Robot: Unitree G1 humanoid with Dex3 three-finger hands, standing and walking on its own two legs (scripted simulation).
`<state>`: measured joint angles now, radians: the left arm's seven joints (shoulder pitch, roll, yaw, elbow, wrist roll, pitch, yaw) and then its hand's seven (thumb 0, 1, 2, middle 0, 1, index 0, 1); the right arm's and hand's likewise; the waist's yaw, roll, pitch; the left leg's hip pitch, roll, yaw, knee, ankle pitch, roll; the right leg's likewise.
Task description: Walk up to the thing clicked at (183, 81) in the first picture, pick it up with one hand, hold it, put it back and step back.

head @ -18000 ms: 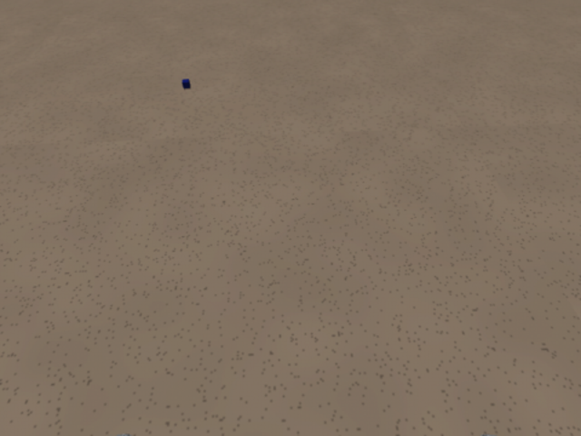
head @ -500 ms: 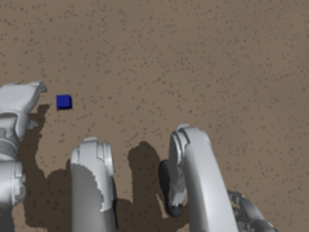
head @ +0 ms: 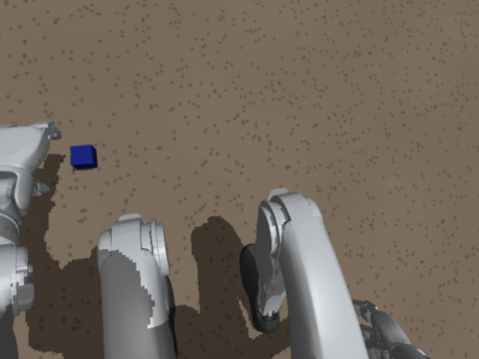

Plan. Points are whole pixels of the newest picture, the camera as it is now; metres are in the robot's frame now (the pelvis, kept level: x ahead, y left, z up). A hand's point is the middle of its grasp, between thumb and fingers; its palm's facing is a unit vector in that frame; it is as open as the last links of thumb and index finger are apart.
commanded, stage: rise first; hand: left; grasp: from above
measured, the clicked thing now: (84, 157) +0.47 +0.26 -0.32
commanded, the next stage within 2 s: approach in 1.54 s
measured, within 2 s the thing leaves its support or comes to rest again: neither
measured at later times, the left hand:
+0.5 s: hand (36, 162) +0.44 +0.30 -0.19, palm faces -0.46 -0.05 -0.89, open 10.3 cm
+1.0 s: hand (29, 163) +0.43 +0.31 -0.18, palm faces -0.46 -0.04 -0.89, open 9.5 cm
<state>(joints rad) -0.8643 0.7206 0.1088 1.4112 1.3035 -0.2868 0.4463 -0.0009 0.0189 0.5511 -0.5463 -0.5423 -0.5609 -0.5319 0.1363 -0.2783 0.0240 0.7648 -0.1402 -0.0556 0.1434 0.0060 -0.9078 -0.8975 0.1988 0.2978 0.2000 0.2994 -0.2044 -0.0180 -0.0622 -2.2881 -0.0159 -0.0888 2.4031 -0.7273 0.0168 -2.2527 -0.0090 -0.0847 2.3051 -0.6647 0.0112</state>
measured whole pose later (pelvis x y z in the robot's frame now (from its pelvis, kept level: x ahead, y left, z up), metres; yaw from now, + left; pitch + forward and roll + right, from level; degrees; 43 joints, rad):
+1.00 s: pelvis +0.00 +0.00 -0.01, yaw -1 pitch +34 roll -8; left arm -0.90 0.77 0.08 1.44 1.30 -0.29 0.42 0.00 0.14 0.46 -0.72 -0.36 -0.70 -0.39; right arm 0.14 -0.28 0.07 0.75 -0.14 -0.06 0.15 0.01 -0.91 -0.90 0.20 0.30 0.20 0.30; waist -0.22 -0.02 -0.06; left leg -2.31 -0.02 -0.10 2.43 -0.71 0.02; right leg -2.26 -0.01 -0.10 2.31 -0.65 0.02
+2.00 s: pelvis -0.01 +0.00 -0.01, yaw -1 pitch +33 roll -8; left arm -1.00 0.68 0.00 1.52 1.33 -0.26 0.47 0.00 0.14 0.46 -0.70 -0.36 -0.69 -0.38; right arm 0.15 -0.28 0.08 0.75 -0.16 -0.10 0.16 0.01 -0.90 -0.89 0.20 0.30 0.20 0.30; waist -0.27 -0.03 -0.06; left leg -2.32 -0.02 -0.11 2.43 -0.70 0.01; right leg -2.27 -0.01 -0.10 2.32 -0.63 0.01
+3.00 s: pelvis -0.01 +0.00 -0.03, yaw -3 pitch +32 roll -10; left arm -1.07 0.85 0.13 1.73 1.34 -0.22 0.59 0.00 -0.10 0.65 -0.48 -0.51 -0.46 -0.54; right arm 0.15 -0.32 0.17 0.72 -0.22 -0.18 0.23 0.00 -0.90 -0.89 0.20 0.30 0.20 0.30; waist -0.36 -0.06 0.08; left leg -2.37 -0.01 -0.14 2.51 -0.71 0.02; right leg -2.32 0.01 -0.13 2.37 -0.62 0.02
